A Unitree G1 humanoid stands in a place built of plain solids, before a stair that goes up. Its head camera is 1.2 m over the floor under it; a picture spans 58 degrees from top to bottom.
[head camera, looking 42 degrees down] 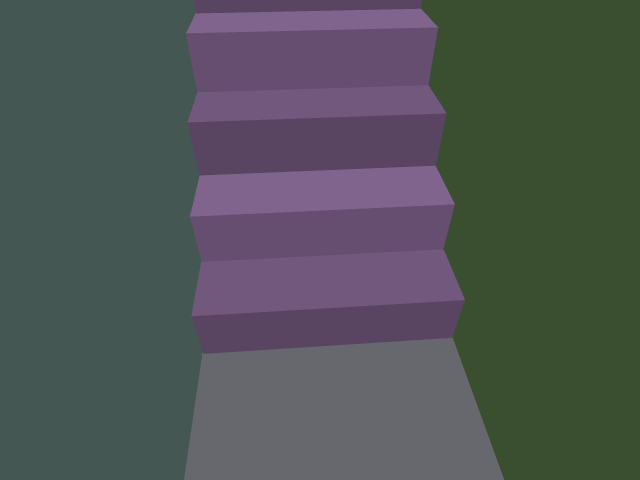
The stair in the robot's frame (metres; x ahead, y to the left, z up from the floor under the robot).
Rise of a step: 0.19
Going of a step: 0.22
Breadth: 0.81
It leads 4 degrees to the left of straight ahead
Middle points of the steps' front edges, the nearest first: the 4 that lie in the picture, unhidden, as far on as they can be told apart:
0.82 -0.03 0.19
1.04 -0.01 0.39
1.26 0.00 0.58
1.48 0.02 0.77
